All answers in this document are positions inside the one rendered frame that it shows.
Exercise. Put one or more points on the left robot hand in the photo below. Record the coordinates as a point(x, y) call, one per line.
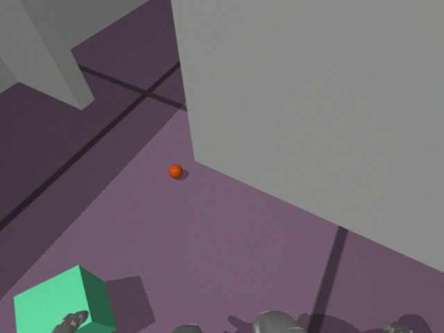
point(71, 322)

